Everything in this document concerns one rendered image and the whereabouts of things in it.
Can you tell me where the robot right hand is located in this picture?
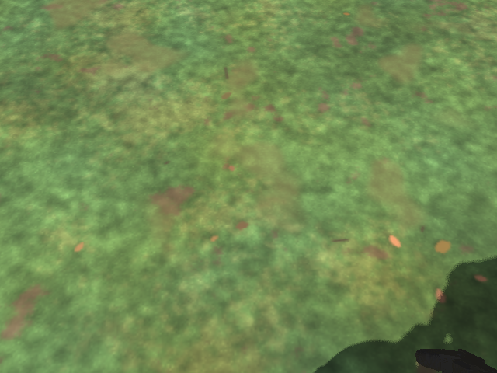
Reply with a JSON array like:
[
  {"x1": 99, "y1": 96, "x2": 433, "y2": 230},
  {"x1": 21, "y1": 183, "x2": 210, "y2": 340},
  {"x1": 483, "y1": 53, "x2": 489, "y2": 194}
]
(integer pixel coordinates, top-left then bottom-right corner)
[{"x1": 415, "y1": 349, "x2": 497, "y2": 373}]

